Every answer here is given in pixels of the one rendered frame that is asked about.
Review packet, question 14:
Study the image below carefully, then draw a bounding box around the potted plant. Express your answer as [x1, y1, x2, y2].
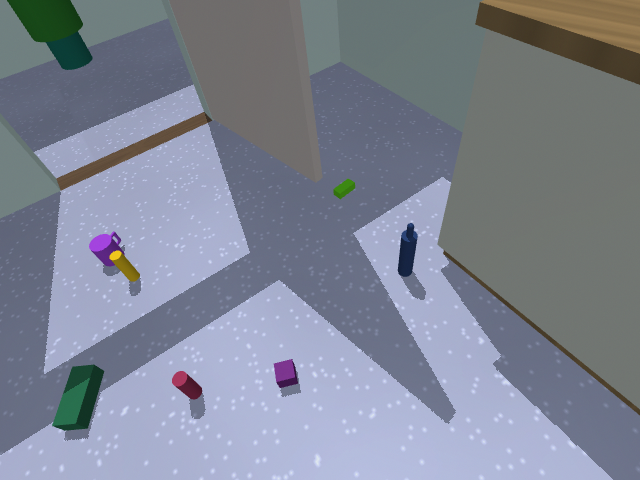
[7, 0, 93, 70]

